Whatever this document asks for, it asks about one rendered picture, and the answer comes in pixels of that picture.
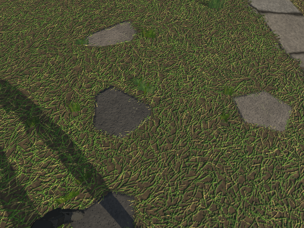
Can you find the robot left hand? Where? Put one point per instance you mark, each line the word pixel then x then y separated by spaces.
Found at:
pixel 58 217

